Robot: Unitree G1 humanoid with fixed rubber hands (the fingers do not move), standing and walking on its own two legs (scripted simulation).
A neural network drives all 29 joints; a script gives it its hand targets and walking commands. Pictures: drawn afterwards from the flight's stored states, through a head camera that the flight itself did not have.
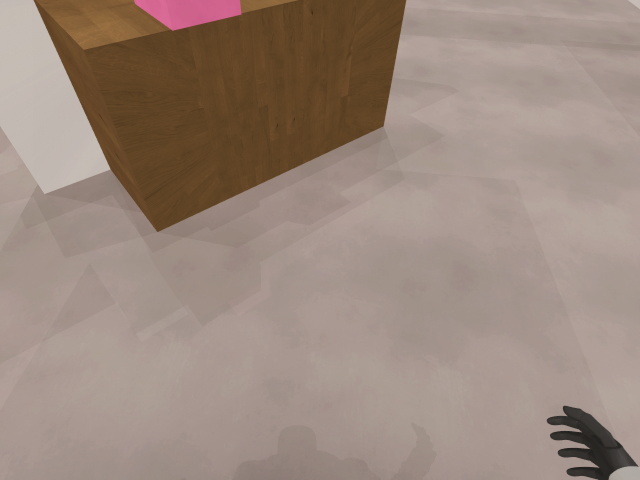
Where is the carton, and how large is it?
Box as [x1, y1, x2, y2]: [134, 0, 240, 30]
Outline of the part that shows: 134,0 137,5 172,30 240,14 239,0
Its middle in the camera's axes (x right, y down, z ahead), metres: -0.44 -0.86 +1.25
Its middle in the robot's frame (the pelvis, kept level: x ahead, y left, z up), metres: +1.48 +0.62 +0.08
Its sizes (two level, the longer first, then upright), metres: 0.285 0.247 0.193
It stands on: a pedestal, 0.75 m high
